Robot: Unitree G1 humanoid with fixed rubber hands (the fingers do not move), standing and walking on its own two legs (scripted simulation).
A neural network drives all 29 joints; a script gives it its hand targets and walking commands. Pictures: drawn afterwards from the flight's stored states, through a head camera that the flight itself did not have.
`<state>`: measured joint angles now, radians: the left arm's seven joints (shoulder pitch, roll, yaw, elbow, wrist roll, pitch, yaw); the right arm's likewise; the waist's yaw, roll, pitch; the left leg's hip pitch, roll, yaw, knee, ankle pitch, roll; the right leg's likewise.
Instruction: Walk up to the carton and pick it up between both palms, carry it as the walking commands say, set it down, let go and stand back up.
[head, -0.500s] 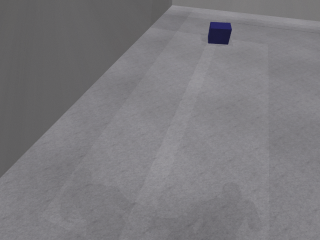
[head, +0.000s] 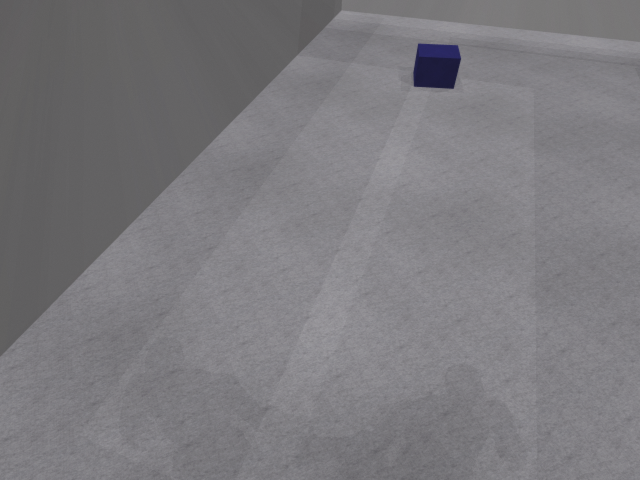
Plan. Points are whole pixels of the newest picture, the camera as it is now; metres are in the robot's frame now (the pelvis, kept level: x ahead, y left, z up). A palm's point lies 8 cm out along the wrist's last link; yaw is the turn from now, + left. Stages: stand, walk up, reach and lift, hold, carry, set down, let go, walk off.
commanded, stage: walk up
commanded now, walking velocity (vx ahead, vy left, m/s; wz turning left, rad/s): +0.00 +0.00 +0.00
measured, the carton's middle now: (435, 66) +2.75 -0.74 -0.68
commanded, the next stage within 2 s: none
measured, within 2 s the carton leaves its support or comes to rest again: neither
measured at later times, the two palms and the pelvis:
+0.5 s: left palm (151, 399) +0.26 +0.26 -0.06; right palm out of the picture +0.07 -0.43 -0.09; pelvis +0.07 -0.06 -0.01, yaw -9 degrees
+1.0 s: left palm (248, 313) +0.44 +0.16 -0.13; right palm (637, 282) +0.46 -0.51 -0.08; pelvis +0.36 -0.17 -0.02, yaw -12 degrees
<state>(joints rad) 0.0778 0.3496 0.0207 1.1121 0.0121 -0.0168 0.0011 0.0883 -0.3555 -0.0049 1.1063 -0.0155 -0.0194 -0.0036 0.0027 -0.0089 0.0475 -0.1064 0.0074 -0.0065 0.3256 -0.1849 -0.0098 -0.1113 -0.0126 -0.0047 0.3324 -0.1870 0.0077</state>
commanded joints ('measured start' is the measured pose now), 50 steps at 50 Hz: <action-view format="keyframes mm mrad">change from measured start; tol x32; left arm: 1 -42 198 31 -56 -1 -16 7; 23 -133 267 125 -258 -12 -22 -186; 29 415 460 176 -140 -2 -66 -98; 33 34 411 136 -262 -18 -98 -77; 50 113 315 108 -264 9 -91 -58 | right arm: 1 -41 -195 -36 -49 0 -17 -8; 45 -193 -249 -119 -337 0 -55 145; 50 205 -317 -164 -211 -6 -68 115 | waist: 1 -1 -1 -79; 25 32 136 15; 29 248 -500 -129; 31 63 -85 -65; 50 -126 66 -195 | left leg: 1 9 115 -86 -50 130 32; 9 13 118 -82 -47 155 31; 10 111 143 -80 69 -434 93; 12 241 276 -283 -141 -634 180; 23 -97 290 13 -267 -484 184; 26 -222 241 122 -62 -419 163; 30 -772 42 -67 1045 -304 70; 47 -375 89 74 184 204 30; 50 104 23 95 135 -3 111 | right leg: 1 10 -117 96 -53 124 -36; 9 22 -118 95 -52 155 -36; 10 -161 -95 132 73 -457 -81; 14 -743 -101 118 579 -188 -30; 27 101 -17 -200 252 -111 -23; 30 175 -422 719 -286 -849 -217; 46 46 -242 -5 -246 -91 -192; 50 -68 -142 -114 372 220 -130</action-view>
